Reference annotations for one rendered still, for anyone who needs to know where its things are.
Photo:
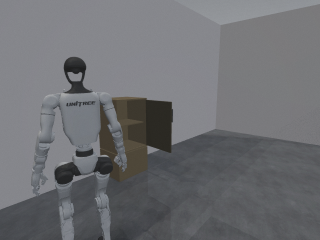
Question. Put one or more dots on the left robot forearm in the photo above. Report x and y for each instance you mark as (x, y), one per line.
(40, 156)

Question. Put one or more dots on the humanoid robot head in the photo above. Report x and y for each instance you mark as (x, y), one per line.
(75, 65)

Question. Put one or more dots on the right robot forearm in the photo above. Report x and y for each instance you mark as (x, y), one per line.
(118, 141)

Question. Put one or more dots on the robot left hand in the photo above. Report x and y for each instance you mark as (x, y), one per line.
(35, 180)

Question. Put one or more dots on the right robot shin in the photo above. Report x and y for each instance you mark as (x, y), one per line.
(104, 220)

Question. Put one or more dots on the left robot upper arm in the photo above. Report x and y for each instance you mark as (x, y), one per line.
(47, 118)

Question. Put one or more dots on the cupboard door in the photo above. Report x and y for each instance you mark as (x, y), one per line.
(159, 125)

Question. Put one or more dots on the robot right hand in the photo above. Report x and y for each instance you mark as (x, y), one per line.
(121, 160)

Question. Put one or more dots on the right robot upper arm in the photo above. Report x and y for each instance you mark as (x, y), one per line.
(106, 101)

